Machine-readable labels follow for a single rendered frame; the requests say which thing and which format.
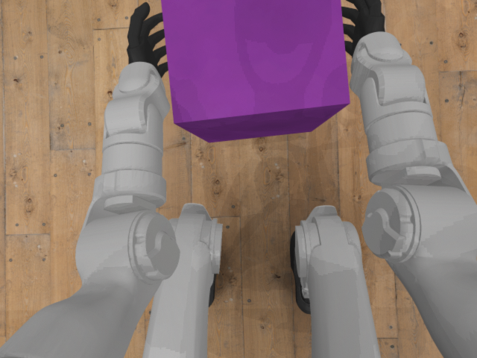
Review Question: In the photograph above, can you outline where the robot right hand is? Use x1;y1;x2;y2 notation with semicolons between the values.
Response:
341;0;385;58

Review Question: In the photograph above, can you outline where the robot right foot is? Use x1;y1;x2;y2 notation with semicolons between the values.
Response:
290;232;311;314

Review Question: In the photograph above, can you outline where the robot left hand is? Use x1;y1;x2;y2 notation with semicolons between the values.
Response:
127;2;168;78

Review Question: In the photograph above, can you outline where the robot left foot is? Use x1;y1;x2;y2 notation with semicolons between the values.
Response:
209;274;216;307

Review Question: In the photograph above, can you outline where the left robot forearm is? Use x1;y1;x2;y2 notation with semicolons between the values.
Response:
75;62;170;266

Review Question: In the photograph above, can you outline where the carton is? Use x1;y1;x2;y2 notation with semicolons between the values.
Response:
161;0;350;142

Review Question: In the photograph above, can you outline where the robot foot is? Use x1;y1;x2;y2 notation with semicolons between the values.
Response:
209;274;216;307
290;232;311;314

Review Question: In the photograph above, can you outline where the left robot upper arm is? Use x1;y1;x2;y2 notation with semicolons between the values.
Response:
0;210;180;358

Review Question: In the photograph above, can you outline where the right robot upper arm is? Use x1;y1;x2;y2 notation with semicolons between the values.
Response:
361;184;477;358

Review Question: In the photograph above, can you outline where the right robot forearm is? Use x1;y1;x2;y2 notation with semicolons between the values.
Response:
350;31;473;198

